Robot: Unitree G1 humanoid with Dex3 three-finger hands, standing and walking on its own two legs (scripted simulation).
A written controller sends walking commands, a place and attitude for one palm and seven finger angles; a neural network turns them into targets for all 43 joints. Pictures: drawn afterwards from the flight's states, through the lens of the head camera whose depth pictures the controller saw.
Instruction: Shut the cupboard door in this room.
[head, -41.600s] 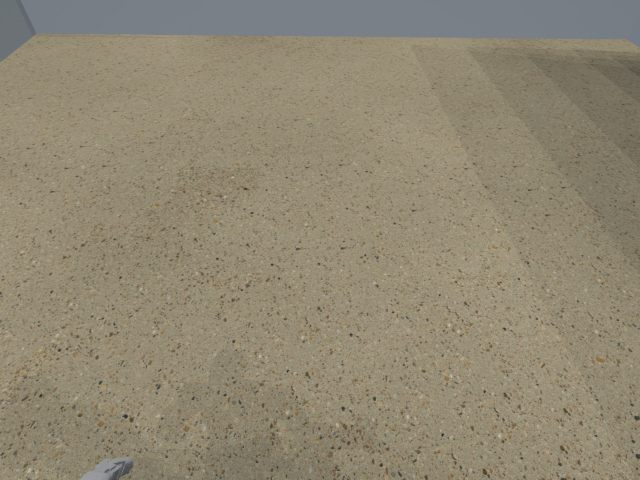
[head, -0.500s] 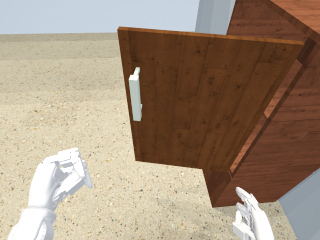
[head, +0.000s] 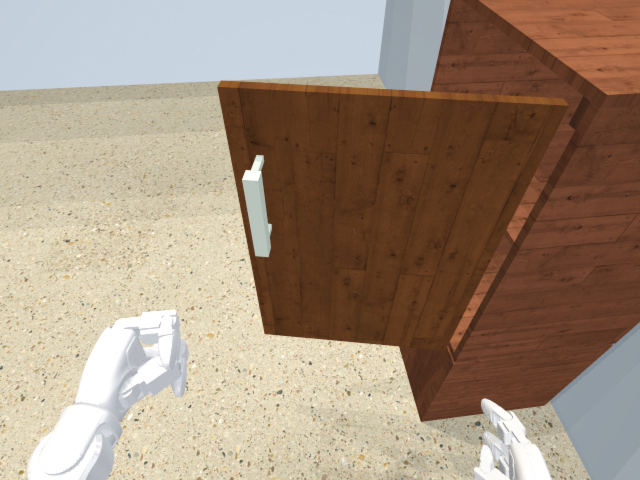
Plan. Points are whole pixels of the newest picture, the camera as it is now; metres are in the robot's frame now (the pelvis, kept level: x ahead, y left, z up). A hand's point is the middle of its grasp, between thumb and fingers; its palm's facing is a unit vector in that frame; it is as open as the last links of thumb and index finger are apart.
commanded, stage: raise the hand and make a fist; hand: left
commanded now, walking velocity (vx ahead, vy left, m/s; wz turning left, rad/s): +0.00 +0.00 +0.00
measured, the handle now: (260, 207) +0.46 +0.12 +0.09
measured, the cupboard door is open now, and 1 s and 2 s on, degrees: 77 77 77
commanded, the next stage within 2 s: bring the fist close to the handle in 0.16 s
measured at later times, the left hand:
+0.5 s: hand (189, 331) +0.25 +0.16 +0.11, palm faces +0.03 -1.00 -0.06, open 3.1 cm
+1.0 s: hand (259, 295) +0.32 +0.10 +0.08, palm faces -0.07 -1.00 -0.02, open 3.1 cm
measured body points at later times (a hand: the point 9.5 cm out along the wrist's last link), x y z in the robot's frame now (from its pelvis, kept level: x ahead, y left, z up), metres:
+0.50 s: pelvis -0.01 -0.03 +0.00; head -0.01 -0.04 +0.45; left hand +0.24 +0.22 +0.12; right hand +0.17 -0.25 -0.08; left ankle +0.00 +0.06 -0.72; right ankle +0.00 -0.11 -0.72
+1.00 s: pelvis +0.01 -0.03 +0.00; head +0.02 -0.05 +0.45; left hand +0.31 +0.16 +0.09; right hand +0.16 -0.27 -0.09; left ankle +0.00 +0.06 -0.72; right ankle +0.00 -0.11 -0.72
